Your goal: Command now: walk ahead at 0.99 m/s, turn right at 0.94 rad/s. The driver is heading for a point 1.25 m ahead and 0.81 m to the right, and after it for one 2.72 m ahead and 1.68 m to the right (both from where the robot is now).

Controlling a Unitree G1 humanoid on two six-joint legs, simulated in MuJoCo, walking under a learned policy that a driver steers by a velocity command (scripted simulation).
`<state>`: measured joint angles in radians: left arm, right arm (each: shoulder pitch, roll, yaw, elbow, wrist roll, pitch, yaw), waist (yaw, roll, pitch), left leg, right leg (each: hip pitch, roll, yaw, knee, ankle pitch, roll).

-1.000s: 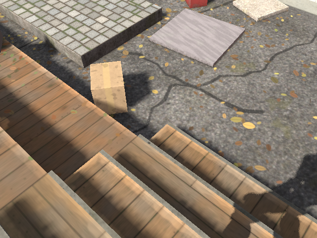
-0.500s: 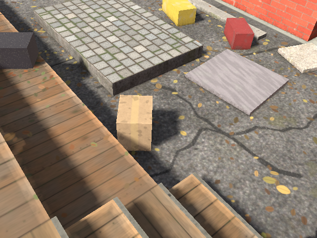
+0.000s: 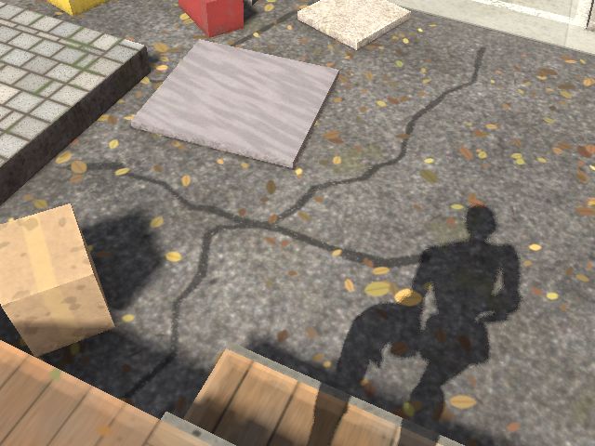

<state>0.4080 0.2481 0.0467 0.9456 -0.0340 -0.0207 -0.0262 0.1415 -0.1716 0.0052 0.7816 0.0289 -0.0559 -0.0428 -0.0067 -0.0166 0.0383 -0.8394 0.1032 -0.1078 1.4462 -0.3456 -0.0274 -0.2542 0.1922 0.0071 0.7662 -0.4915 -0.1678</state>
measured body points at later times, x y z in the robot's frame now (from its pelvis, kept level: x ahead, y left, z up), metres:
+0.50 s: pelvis +0.39 +0.12 -0.14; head +0.40 +0.14 +0.30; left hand +0.66 +0.29 -0.26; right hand +0.22 -0.08 -0.27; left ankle +0.40 +0.22 -0.85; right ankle +0.41 -0.04 -0.75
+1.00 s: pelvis +0.73 -0.05 -0.30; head +0.77 -0.05 +0.15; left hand +0.93 +0.11 -0.46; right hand +0.57 -0.25 -0.43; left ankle +0.95 +0.00 -0.97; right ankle +0.65 +0.01 -1.00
